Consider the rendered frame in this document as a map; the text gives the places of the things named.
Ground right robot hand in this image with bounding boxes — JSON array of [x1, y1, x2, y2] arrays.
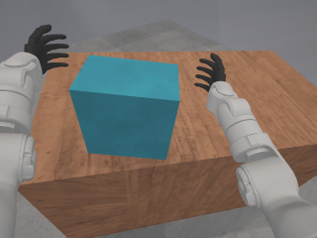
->
[[194, 53, 226, 92]]

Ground left robot hand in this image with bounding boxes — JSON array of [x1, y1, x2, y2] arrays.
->
[[24, 24, 69, 74]]

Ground robot left forearm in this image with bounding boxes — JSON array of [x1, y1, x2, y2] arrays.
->
[[0, 52, 43, 136]]

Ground carton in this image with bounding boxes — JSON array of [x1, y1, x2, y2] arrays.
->
[[69, 55, 180, 160]]

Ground robot right forearm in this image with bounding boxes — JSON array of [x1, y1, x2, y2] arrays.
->
[[206, 81, 299, 194]]

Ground right robot upper arm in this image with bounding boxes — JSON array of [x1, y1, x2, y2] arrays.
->
[[236, 155, 317, 238]]

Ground pedestal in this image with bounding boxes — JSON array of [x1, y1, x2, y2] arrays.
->
[[18, 51, 317, 238]]

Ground left robot upper arm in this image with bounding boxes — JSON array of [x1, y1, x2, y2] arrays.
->
[[0, 133, 37, 238]]

